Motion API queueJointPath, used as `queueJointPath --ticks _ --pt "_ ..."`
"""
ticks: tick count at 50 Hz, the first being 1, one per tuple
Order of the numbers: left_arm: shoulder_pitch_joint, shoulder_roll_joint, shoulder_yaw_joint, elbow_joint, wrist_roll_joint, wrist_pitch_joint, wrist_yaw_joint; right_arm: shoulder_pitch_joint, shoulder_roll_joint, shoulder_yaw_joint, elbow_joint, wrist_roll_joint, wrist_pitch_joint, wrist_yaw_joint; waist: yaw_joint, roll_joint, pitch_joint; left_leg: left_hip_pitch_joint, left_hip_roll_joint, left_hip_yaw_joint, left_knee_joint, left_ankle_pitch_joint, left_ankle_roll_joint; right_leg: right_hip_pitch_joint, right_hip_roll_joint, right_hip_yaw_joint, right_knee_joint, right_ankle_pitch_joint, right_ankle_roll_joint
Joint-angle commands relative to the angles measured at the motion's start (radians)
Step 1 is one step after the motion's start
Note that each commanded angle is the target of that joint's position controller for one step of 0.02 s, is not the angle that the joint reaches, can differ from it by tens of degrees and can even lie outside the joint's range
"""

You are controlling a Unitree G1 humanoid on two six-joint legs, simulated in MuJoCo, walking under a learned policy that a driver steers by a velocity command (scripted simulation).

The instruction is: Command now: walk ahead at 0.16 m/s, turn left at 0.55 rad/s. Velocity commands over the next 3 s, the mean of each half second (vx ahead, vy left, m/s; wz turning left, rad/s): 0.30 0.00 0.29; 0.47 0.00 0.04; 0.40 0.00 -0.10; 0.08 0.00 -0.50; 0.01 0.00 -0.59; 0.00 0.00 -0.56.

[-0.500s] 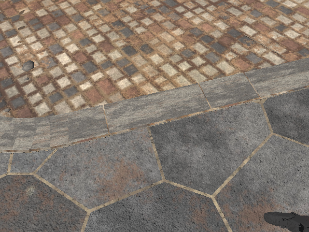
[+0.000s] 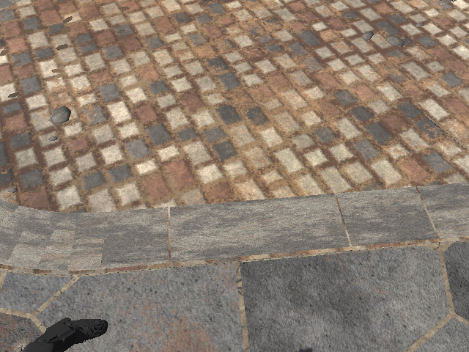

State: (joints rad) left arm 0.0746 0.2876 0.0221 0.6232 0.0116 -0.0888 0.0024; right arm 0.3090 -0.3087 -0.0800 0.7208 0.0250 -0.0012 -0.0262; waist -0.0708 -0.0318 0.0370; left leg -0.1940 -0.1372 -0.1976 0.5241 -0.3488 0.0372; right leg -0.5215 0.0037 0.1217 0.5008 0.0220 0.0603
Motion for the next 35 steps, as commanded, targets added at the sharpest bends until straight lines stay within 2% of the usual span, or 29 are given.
queueJointPath --ticks 1,2,3,4,5,6,8,10,13,16,18,19,20,21,22,23,24,25,27,29,31,33,35 --pt "0.173 0.186 0.07 -0.039 0.023 -0.018 0.013 -0.05 -0.034 -0.003 -0.105 -0.018 -0.009 -0.006 0.114 0.019 -0.242 -0.134 0.085 -0.089 0.3 0.119 0.008 0.46 -0.187 0.11 -0.066 0.328 -0.105" --pt "0.166 0.199 0.066 -0.059 0.048 0.0 0.017 0.157 0.015 0.012 -0.086 -0.024 -0.015 0.0 0.022 -0.24 -0.34 -0.342 -0.026 -0.013 0.552 -0.43 -0.047 0.687 -0.432 0.391 -0.026 0.638 -0.272" --pt "0.166 0.19 0.075 -0.046 0.018 0.02 0.011 0.213 -0.09 -0.001 -0.073 -0.004 -0.01 0.006 0.019 -0.27 -0.393 -0.416 0.054 0.015 0.708 -0.369 -0.074 0.667 -0.495 0.564 -0.079 0.343 -0.343" --pt "0.13 0.128 0.059 -0.066 0.011 0.03 0.014 0.117 -0.151 -0.022 -0.061 0.005 0.009 -0.002 0.057 -0.141 -0.292 -0.447 0.091 0.04 0.777 -0.275 -0.102 0.585 -0.404 0.454 -0.112 0.125 -0.309" --pt "0.108 0.093 0.047 -0.061 0.011 0.043 0.014 0.046 -0.155 -0.025 -0.07 0.003 0.03 -0.011 0.071 -0.064 -0.235 -0.462 0.116 0.07 0.77 -0.19 -0.108 0.5 -0.332 0.344 -0.14 -0.127 -0.262" --pt "0.084 0.085 0.04 -0.057 0.01 0.05 0.012 0.015 -0.14 -0.024 -0.081 -0.003 0.046 -0.015 0.069 -0.066 -0.179 -0.448 0.134 0.089 0.751 -0.145 -0.112 0.403 -0.279 0.281 -0.182 -0.296 -0.244" --pt "0.075 0.12 0.051 -0.034 0.012 0.05 0.014 0.017 -0.084 -0.009 -0.091 -0.013 0.047 -0.008 0.053 -0.132 -0.112 -0.368 0.136 0.148 0.668 -0.086 -0.106 0.26 -0.206 0.181 -0.265 -0.432 -0.23" --pt "0.096 0.117 0.055 -0.017 0.003 0.038 0.012 0.01 -0.054 0.003 -0.085 -0.02 0.027 -0.001 0.065 -0.129 -0.111 -0.326 0.139 0.173 0.544 -0.079 -0.086 0.257 -0.199 0.147 -0.296 -0.451 -0.246" --pt "0.099 0.138 0.065 0.001 -0.017 0.027 0.007 -0.038 -0.039 0.016 -0.088 -0.026 -0.002 0.01 0.076 -0.113 -0.112 -0.235 0.166 0.18 0.328 -0.054 -0.044 0.255 -0.227 0.141 -0.322 -0.43 -0.275" --pt "0.117 0.161 0.074 0.022 -0.03 0.032 -0.004 -0.051 -0.053 0.016 -0.079 -0.019 -0.019 0.021 0.081 -0.115 -0.093 -0.142 0.155 0.208 0.167 -0.022 -0.016 0.232 -0.242 0.133 -0.331 -0.442 -0.286" --pt "0.116 0.165 0.074 0.033 -0.043 0.044 -0.009 -0.018 -0.049 0.016 -0.06 -0.015 -0.028 0.028 0.052 -0.097 -0.076 -0.041 0.139 0.239 0.021 0.064 0.01 0.183 -0.233 0.115 -0.311 -0.504 -0.27" --pt "0.118 0.157 0.07 0.038 -0.045 0.049 -0.009 0.01 -0.044 0.015 -0.044 -0.017 -0.031 0.03 0.034 -0.084 -0.071 0.031 0.125 0.253 -0.04 0.091 0.025 0.14 -0.214 0.095 -0.286 -0.541 -0.251" --pt "0.118 0.131 0.061 0.041 -0.041 0.051 -0.01 0.049 -0.046 0.013 -0.029 -0.018 -0.034 0.028 0.013 -0.068 -0.075 0.115 0.127 0.239 -0.071 0.071 0.041 0.083 -0.185 0.07 -0.236 -0.571 -0.22" --pt "0.084 0.071 0.041 0.028 -0.031 0.045 -0.013 0.121 -0.071 0.008 -0.016 -0.018 -0.037 0.023 -0.019 0.0 -0.078 0.222 0.227 0.1 -0.141 -0.021 0.078 -0.032 -0.129 0.009 -0.082 -0.555 -0.165" --pt "0.052 -0.011 0.02 -0.007 -0.019 0.028 -0.02 0.175 -0.159 -0.012 -0.011 -0.027 -0.036 0.017 -0.025 0.23 -0.07 0.299 0.433 -0.233 -0.282 -0.281 0.17 -0.237 0.006 -0.163 0.236 -0.509 -0.084" --pt "0.018 0.081 0.044 -0.034 -0.033 0.009 -0.016 0.168 -0.212 -0.028 -0.016 -0.036 -0.045 0.02 -0.037 0.254 0.024 0.214 0.535 -0.439 -0.38 -0.396 0.264 -0.368 -0.007 -0.102 0.398 -0.543 -0.087" --pt "0.037 0.124 0.059 -0.027 -0.045 -0.001 -0.019 0.117 -0.161 -0.014 -0.028 -0.034 -0.06 0.018 -0.002 0.209 0.064 0.21 0.513 -0.405 -0.38 -0.389 0.259 -0.419 -0.054 -0.053 0.473 -0.466 -0.09" --pt "0.062 0.13 0.062 -0.009 -0.041 -0.004 -0.023 0.081 -0.122 -0.002 -0.034 -0.028 -0.071 0.019 0.021 0.196 0.064 0.224 0.472 -0.325 -0.374 -0.301 0.228 -0.435 -0.069 -0.05 0.487 -0.388 -0.089" --pt "0.058 0.12 0.063 0.005 -0.017 -0.008 -0.027 0.054 -0.103 0.006 -0.037 -0.022 -0.074 0.02 0.028 0.154 0.044 0.231 0.416 -0.188 -0.379 -0.082 0.185 -0.408 -0.093 -0.059 0.452 -0.26 -0.07" --pt "0.04 0.078 0.051 0.01 -0.016 -0.007 -0.035 0.059 -0.098 0.008 -0.032 -0.028 -0.073 0.018 0.028 0.136 0.024 0.183 0.366 -0.063 -0.389 0.116 0.169 -0.32 -0.085 -0.096 0.395 -0.143 -0.044" --pt "-0.001 0.044 0.036 0.003 -0.02 -0.003 -0.041 0.069 -0.104 0.006 -0.02 -0.024 -0.07 0.015 0.014 0.14 0.022 0.126 0.326 0.037 -0.387 0.219 0.155 -0.216 -0.071 -0.123 0.28 -0.056 -0.027" --pt "-0.062 0.025 0.025 -0.014 -0.025 -0.003 -0.047 0.099 -0.122 0.001 -0.001 -0.018 -0.067 0.013 -0.009 0.143 0.036 0.09 0.317 0.08 -0.381 0.25 0.147 -0.134 -0.052 -0.137 0.167 0.001 -0.026" --pt "-0.107 0.031 0.024 -0.029 -0.031 -0.004 -0.057 0.131 -0.141 -0.005 0.018 -0.011 -0.065 0.015 -0.025 0.143 0.051 0.095 0.34 0.078 -0.373 0.244 0.147 -0.092 -0.041 -0.141 0.1 0.011 -0.037"
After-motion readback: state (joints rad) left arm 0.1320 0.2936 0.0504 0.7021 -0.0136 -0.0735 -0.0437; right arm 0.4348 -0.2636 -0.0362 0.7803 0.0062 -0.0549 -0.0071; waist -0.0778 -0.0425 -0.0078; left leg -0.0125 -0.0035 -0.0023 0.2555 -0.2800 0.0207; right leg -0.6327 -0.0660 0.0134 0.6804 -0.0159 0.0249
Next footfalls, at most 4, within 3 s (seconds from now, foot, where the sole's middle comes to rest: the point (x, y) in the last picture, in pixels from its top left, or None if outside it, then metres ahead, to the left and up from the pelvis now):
0.02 right None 0.19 -0.12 -0.77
0.42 left None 0.12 0.11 -0.77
0.84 right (273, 346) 0.46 -0.11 -0.77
1.36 left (172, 264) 0.73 0.17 -0.77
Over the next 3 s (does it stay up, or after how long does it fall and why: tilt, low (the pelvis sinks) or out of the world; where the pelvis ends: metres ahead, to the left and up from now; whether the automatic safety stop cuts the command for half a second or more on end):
stays up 0.64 0.00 0.02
